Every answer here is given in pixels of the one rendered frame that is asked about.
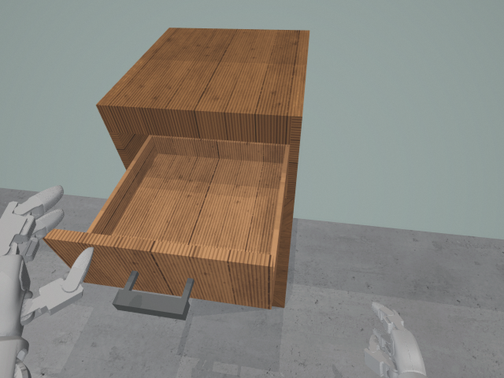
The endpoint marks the handle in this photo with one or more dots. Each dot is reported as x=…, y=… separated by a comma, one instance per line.
x=150, y=304

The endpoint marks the drawer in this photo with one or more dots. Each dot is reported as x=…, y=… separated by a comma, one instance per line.
x=206, y=209

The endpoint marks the left robot hand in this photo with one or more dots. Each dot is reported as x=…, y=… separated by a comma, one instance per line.
x=20, y=232

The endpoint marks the cabinet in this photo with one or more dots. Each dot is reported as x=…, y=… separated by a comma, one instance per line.
x=243, y=85

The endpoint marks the right robot hand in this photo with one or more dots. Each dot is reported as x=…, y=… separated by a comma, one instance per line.
x=401, y=352

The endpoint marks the robot left forearm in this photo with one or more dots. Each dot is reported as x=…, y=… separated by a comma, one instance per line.
x=13, y=350

